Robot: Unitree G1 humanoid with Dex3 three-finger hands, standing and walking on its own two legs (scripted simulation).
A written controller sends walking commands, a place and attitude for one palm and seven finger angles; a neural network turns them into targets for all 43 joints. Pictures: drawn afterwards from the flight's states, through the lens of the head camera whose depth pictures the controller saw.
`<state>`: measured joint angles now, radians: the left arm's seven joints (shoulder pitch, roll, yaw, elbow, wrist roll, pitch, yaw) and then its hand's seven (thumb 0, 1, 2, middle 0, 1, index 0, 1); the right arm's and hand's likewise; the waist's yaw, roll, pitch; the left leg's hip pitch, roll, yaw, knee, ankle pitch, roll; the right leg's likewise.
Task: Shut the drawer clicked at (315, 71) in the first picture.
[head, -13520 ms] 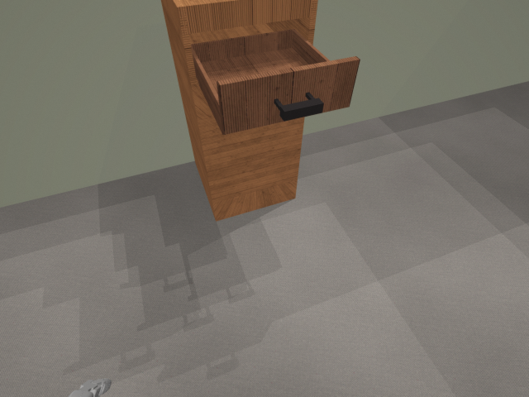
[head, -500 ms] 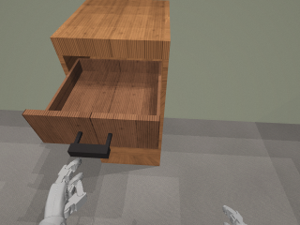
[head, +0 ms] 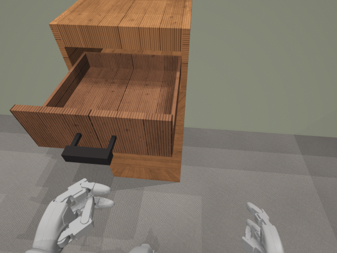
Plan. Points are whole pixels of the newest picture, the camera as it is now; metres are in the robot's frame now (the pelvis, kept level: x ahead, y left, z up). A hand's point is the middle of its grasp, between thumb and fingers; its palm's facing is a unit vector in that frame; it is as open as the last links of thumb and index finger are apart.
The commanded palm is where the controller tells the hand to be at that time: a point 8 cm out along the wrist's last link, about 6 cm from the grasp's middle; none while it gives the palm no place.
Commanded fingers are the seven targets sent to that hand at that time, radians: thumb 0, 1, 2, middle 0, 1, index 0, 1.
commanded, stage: raise the hand and make a fist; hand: left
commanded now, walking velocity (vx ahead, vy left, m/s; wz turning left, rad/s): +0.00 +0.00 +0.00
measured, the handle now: (91, 146) +0.34 +0.21 +0.09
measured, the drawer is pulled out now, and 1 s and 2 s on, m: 0.30 0.30 0.30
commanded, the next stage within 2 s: bring the fist close to the handle in 1.22 s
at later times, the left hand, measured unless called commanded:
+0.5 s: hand (66, 218) +0.16 +0.18 +0.14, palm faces -0.01 -1.00 -0.04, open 3.1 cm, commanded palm +0.11 +0.23 +0.15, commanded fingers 0.00 0.90 0.90 -1.40 -1.60 -1.40 -1.60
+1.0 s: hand (67, 210) +0.16 +0.16 +0.18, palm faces -0.05 -1.00 -0.08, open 3.2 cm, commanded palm +0.11 +0.22 +0.19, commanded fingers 0.00 0.90 0.90 -1.40 -1.60 -1.40 -1.60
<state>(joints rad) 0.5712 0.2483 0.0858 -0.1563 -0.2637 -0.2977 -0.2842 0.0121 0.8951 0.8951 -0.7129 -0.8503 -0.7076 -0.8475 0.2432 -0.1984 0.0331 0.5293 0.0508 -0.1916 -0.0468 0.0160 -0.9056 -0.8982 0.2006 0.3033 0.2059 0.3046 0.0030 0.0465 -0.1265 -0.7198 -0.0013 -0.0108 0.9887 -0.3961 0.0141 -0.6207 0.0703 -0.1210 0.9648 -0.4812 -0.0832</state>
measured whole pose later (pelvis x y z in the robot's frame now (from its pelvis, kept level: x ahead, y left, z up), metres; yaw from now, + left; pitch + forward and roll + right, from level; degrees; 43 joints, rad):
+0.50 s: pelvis +0.02 +0.04 +0.01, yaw +0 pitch +6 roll -2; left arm 0.84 0.19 -0.01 -0.55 -0.22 -0.29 -0.17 0.01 0.89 0.89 -1.21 -1.39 -1.21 -1.39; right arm 0.20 -0.20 0.01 0.45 0.05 -0.23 0.00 0.02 -0.91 -0.90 0.20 0.30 0.20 0.30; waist 0.04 0.06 -0.13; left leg -0.62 -0.04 0.02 0.91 -0.40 0.07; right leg -0.52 0.04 -0.09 0.87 -0.47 -0.04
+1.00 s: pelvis +0.02 +0.03 +0.03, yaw +0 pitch +1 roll -1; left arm 0.79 0.23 0.01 -0.69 -0.21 -0.05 -0.15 0.01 0.89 0.90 -1.40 -1.60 -1.40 -1.60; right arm 0.26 -0.23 0.04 0.49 0.08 -0.25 -0.01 0.02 -0.91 -0.90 0.20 0.30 0.20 0.30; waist 0.03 0.07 -0.10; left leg -0.46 -0.03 0.02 0.79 -0.35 0.06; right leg -0.36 0.05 -0.08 0.76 -0.42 -0.05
